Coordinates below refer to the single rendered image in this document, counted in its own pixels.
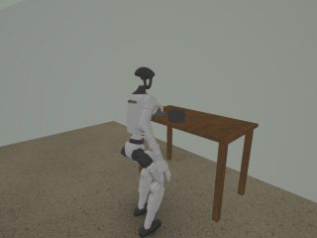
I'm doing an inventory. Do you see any robot left hand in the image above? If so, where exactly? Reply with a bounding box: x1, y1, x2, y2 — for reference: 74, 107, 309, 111
153, 102, 163, 115

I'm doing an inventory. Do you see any right robot shin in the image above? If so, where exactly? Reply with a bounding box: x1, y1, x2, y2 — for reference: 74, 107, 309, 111
144, 185, 164, 229

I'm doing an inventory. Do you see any robot right upper arm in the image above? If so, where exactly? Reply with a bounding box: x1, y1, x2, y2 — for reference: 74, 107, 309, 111
138, 94, 158, 133

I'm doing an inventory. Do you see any table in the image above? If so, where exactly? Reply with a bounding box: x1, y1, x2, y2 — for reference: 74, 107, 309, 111
139, 105, 259, 222

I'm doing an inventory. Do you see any robot right forearm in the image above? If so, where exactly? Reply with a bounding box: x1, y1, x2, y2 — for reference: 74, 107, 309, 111
143, 122, 162, 161

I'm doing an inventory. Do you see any lid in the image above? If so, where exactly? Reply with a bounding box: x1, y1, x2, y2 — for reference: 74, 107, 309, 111
152, 112, 167, 117

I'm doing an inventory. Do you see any robot right hand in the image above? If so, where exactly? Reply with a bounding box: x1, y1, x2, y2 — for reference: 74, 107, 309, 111
155, 158, 171, 185

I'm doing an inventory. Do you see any pot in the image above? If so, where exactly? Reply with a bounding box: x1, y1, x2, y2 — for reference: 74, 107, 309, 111
166, 109, 187, 123

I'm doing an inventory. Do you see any humanoid robot torso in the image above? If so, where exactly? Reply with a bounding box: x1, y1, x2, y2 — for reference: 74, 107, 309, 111
124, 91, 152, 161

